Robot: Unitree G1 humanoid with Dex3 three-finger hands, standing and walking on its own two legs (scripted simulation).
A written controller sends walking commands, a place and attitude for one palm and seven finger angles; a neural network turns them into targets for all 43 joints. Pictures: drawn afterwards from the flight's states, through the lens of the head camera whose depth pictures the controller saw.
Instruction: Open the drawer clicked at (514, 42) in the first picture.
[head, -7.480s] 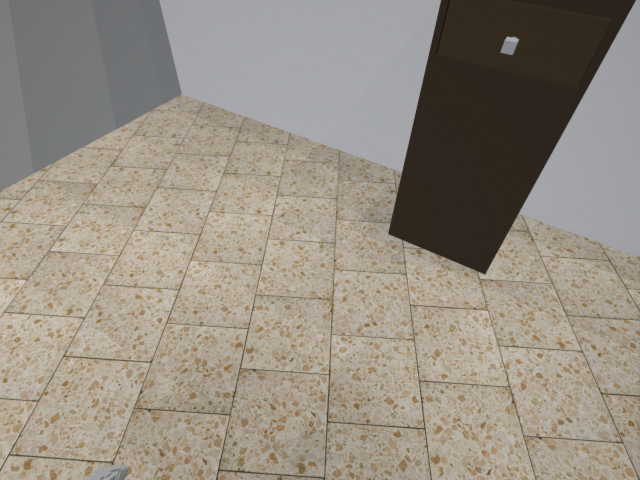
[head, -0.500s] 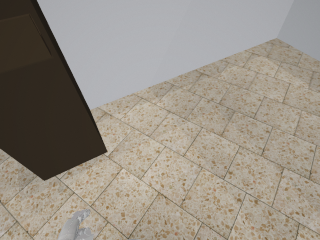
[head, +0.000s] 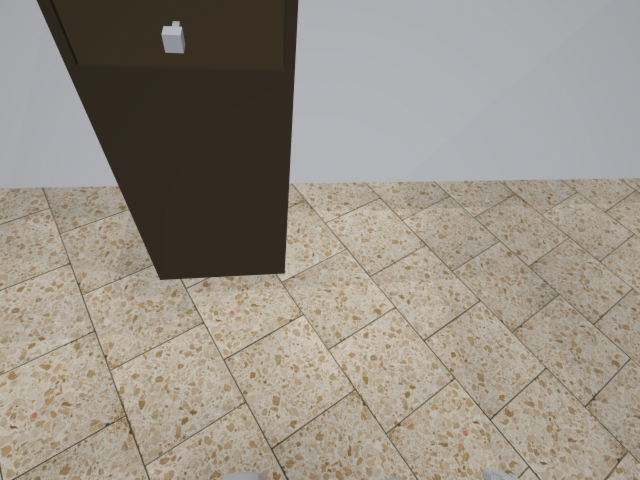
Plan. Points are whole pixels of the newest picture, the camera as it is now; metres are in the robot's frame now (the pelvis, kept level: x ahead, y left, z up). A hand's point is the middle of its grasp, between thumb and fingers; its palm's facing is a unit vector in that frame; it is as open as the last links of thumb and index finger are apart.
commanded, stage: turn to face it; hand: left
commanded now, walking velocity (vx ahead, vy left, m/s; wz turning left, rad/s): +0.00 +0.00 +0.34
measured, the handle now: (174, 34) +0.76 +0.34 +0.12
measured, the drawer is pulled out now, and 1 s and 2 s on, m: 0.00 0.00 0.00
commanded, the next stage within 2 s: take the last steps up to it in 0.36 s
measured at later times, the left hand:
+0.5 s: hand out of the picture +0.06 +0.19 -0.14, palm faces +0.15 -0.96 -0.23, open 7.4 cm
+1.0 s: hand out of the picture -0.13 +0.12 -0.15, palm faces +0.40 -0.91 -0.14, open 7.4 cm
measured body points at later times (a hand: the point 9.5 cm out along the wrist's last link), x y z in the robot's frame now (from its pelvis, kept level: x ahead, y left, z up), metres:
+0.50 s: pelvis -0.02 -0.01 +0.02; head -0.01 -0.01 +0.47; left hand +0.05 +0.24 -0.12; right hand +0.02 -0.25 -0.14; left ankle +0.01 +0.08 -0.72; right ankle -0.02 -0.14 -0.70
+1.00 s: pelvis +0.03 +0.02 +0.01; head +0.03 +0.03 +0.46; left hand -0.15 +0.17 -0.14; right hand +0.14 -0.20 -0.13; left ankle +0.04 +0.16 -0.71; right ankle -0.02 -0.14 -0.72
